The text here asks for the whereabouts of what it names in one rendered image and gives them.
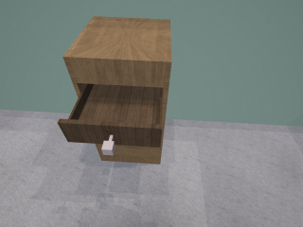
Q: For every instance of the cabinet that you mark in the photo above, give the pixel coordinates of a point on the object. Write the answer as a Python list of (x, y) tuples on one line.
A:
[(126, 52)]

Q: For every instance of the drawer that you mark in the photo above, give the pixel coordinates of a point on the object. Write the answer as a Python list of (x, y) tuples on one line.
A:
[(132, 114)]

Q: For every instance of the handle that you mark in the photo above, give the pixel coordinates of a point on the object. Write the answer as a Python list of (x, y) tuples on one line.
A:
[(108, 147)]

